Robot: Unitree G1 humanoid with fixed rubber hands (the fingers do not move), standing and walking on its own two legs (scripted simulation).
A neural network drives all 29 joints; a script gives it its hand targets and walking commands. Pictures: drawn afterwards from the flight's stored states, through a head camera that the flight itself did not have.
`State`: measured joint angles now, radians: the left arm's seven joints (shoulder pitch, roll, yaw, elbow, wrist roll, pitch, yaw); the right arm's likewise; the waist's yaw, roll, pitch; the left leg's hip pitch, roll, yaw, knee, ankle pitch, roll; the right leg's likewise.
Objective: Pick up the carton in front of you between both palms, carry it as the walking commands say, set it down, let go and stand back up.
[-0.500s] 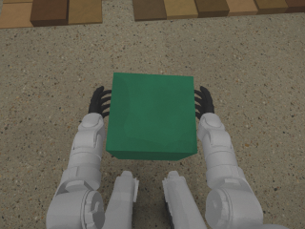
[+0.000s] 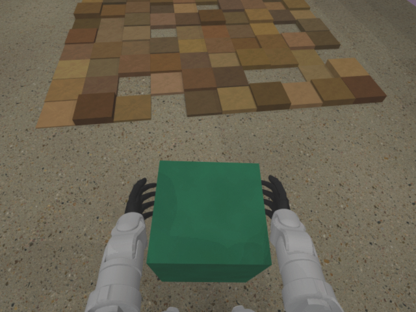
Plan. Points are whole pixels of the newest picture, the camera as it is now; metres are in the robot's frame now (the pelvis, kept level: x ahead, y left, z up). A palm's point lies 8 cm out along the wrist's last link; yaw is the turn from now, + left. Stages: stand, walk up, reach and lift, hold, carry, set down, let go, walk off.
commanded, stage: reach and lift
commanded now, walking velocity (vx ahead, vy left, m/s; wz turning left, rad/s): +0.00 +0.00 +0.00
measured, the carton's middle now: (206, 227) +0.31 +0.00 -0.10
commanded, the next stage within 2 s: hold in 1.30 s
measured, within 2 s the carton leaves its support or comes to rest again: neither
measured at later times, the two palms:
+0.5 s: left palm (124, 210) +0.29 +0.15 +0.06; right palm (296, 205) +0.29 -0.15 +0.06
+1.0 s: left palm (123, 201) +0.30 +0.15 +0.07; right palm (296, 197) +0.30 -0.15 +0.07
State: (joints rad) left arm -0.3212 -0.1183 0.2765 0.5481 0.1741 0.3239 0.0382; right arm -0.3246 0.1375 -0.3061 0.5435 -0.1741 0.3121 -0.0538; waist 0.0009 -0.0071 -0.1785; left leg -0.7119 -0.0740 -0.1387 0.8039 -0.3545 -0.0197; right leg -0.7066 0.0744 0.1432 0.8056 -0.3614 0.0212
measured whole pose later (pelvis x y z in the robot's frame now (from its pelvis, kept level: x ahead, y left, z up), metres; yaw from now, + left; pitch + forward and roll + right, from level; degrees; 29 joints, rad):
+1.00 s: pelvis +0.01 +0.00 +0.04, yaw +0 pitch -4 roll +0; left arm -0.27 -0.15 0.24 0.31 0.28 0.66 -0.01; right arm -0.28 0.16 -0.26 0.33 -0.28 0.64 0.00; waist 0.00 0.00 -0.01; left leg -0.11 -0.04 -0.14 0.39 -0.20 -0.01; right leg -0.11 0.04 0.15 0.40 -0.21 0.01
